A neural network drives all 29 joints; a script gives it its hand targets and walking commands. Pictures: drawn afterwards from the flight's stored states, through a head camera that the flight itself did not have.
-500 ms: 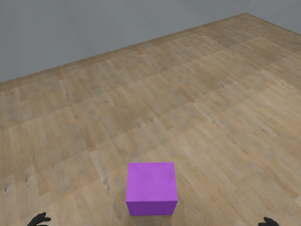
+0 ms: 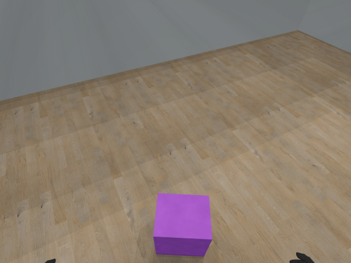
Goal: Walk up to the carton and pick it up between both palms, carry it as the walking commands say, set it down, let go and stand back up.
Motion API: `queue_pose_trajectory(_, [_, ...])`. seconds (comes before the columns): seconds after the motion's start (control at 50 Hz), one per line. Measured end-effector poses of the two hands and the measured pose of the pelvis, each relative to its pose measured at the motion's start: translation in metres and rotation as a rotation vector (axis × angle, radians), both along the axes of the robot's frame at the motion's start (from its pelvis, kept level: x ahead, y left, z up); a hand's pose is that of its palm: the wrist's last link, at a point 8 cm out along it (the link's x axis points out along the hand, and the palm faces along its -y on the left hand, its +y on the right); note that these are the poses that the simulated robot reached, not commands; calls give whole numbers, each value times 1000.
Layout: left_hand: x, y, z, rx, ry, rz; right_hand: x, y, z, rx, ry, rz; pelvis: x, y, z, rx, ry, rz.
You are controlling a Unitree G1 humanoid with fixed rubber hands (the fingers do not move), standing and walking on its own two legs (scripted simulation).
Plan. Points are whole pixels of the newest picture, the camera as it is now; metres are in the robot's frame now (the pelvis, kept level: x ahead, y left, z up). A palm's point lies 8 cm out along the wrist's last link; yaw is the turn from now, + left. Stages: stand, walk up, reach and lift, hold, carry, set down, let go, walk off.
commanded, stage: walk up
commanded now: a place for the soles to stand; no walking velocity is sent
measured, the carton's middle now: (181, 225) +0.45 -0.02 -0.63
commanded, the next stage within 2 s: reach and lift in 1.26 s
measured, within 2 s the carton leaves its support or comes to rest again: neither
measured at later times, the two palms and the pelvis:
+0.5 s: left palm out of the picture +0.13 +0.32 -0.10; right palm out of the picture +0.14 -0.32 -0.09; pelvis +0.03 -0.01 +0.00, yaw +1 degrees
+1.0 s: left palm out of the picture +0.13 +0.32 -0.10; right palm out of the picture +0.16 -0.32 -0.09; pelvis +0.04 +0.00 +0.00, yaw +1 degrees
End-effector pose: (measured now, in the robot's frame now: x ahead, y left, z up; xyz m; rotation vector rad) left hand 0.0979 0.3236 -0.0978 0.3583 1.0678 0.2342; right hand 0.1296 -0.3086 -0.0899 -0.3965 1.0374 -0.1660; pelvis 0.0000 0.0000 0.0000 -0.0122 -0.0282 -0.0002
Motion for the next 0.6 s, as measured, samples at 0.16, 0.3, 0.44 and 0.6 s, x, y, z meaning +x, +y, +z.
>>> queue_pose_trajectory(0.16, [5,-3,1,-4,13,11,4,-5,0,-3,28,-7,6,-2,3,2,10,7])
queue_pose_trajectory(0.3, [15,-5,1,-3,12,11,2,-10,-1,-10,51,-25,14,-4,3,2,9,12])
queue_pose_trajectory(0.44, [25,-6,-3,-8,13,18,4,-15,0,-25,68,-40,30,-5,2,4,12,13])
queue_pose_trajectory(0.6, [38,-9,-3,-8,17,18,19,-15,-2,-26,60,-37,39,-6,2,4,11,14])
